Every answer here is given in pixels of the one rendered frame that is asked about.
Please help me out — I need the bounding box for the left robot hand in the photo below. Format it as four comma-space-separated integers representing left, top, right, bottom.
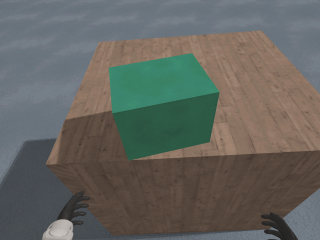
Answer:
57, 191, 90, 226

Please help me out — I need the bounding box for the carton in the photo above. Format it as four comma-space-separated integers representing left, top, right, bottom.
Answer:
109, 53, 220, 161

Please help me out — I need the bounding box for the robot left forearm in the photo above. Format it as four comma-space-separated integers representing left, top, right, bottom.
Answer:
42, 219, 73, 240

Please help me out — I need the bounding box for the right robot hand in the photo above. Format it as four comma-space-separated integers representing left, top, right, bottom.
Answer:
261, 212, 298, 240

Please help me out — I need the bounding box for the pedestal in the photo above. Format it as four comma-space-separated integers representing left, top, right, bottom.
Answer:
45, 30, 320, 236

